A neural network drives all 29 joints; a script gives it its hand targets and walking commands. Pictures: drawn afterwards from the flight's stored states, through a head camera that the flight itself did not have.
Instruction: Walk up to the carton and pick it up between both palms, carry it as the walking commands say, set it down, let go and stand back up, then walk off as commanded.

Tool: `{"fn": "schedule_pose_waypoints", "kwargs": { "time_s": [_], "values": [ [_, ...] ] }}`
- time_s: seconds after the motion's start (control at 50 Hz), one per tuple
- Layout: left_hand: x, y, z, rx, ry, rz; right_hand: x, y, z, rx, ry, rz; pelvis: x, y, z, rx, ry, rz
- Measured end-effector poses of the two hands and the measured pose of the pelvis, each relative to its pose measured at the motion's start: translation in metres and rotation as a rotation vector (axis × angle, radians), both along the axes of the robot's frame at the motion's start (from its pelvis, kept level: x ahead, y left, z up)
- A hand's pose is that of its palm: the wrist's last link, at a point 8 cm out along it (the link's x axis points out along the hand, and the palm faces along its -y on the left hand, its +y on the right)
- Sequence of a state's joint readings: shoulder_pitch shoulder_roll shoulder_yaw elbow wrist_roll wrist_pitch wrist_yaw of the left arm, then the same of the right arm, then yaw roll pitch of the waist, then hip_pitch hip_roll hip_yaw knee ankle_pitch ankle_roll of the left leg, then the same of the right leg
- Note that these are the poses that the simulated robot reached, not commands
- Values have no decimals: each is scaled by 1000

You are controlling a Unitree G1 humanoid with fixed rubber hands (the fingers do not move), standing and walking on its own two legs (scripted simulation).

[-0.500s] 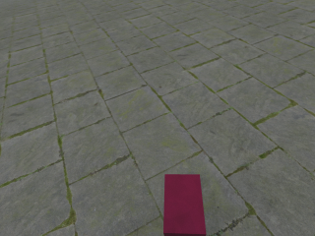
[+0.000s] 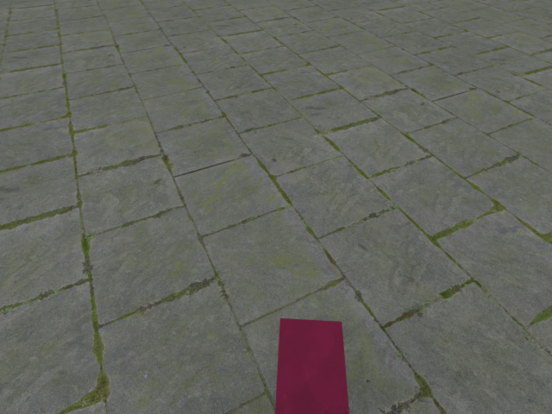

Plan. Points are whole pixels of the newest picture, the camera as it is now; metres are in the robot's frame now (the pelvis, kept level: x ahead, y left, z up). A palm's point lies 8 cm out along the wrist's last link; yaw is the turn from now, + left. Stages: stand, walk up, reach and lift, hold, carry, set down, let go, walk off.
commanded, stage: walk up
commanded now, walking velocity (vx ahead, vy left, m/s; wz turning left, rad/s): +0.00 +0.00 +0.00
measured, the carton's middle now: (308, 380) +0.39 -0.07 -0.67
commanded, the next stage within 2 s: stand in 1.02 s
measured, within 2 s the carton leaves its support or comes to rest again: neither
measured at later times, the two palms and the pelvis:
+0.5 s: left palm out of the picture +0.00 +0.22 -0.16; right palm out of the picture -0.06 -0.31 -0.12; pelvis -0.05 -0.04 +0.00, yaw -1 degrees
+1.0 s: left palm out of the picture -0.05 +0.11 -0.15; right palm out of the picture -0.08 -0.33 -0.15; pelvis -0.07 -0.11 +0.00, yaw +0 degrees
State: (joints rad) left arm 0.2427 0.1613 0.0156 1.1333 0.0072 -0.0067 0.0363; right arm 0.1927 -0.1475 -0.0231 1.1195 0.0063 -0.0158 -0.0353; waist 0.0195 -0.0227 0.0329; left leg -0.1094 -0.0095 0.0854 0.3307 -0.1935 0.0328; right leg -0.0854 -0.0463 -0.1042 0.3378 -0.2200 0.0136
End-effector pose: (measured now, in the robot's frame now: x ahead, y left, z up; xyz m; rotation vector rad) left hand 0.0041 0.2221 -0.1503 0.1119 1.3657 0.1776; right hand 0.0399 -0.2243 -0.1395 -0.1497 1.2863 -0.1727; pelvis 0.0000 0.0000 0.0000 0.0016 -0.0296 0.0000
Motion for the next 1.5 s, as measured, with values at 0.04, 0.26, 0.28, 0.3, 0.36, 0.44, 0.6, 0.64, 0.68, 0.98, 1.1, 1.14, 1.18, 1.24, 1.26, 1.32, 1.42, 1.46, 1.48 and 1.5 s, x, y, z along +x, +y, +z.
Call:
{"fn": "schedule_pose_waypoints", "kwargs": {
  "time_s": [0.04,0.26,0.28,0.3,0.36,0.44,0.6,0.64,0.68,0.98,1.1,1.14,1.18,1.24,1.26,1.32,1.42,1.46,1.48,1.5],
  "values": [
    [-1,4,1,7,10,-3,-10,4,-2,9,24,-12,0,2,0,0,-1,0],
    [-19,3,-2,-15,82,-7,-55,21,-7,35,127,-65,-2,10,-1,-1,3,0],
    [-21,5,-3,-15,96,-4,-57,18,-5,21,126,-81,-5,8,-1,-7,8,2],
    [-23,7,-4,-11,111,-8,-60,13,-3,2,121,-96,-10,5,-1,-18,14,2],
    [-24,11,-7,1,130,-28,-74,-12,7,-66,124,-119,-23,-6,-1,-48,34,-3],
    [-13,11,-10,19,78,-34,-93,-53,15,-133,160,-127,-37,-23,-3,-56,51,-10],
    [0,-35,-2,63,-43,-75,-87,-126,1,-125,49,-121,-62,-72,-13,-27,58,-22],
    [-6,-50,-1,86,-66,-85,-85,-140,-11,-105,24,-111,-69,-86,-20,-4,57,-28],
    [-16,-66,9,90,-75,-90,-84,-145,-15,-80,21,-97,-74,-92,-15,-2,45,-13],
    [-50,-111,6,6,-71,-27,-116,-112,-10,16,112,-56,-73,-107,-3,-2,14,-2],
    [-69,-101,3,5,-7,-19,-116,-103,-4,15,101,-33,-74,-104,0,2,11,-14],
    [-74,-99,3,10,12,-20,-116,-100,-4,16,95,-34,-75,-103,0,2,11,-16],
    [-77,-98,3,12,23,-20,-117,-98,-4,19,91,-32,-75,-102,0,2,9,-16],
    [-82,-96,3,16,31,-16,-118,-94,-6,23,90,-28,-76,-100,0,2,6,-17],
    [-83,-96,3,16,32,-14,-119,-93,-6,26,90,-27,-76,-100,0,2,5,-17],
    [-79,-98,2,10,23,-26,-114,-91,-7,40,75,-39,-79,-99,-2,2,26,-13],
    [19,-93,4,30,-101,-84,-19,-108,-5,34,-70,1,-100,-100,-22,-2,120,0],
    [56,-93,12,35,-118,-90,14,-113,2,32,-88,28,-103,-101,-27,4,155,-1],
    [68,-95,16,33,-120,-86,25,-114,6,30,-85,35,-103,-102,-28,8,174,-3],
    [76,-97,20,29,-117,-83,32,-115,8,31,-74,33,-102,-103,-28,11,192,-7]
  ]
}}
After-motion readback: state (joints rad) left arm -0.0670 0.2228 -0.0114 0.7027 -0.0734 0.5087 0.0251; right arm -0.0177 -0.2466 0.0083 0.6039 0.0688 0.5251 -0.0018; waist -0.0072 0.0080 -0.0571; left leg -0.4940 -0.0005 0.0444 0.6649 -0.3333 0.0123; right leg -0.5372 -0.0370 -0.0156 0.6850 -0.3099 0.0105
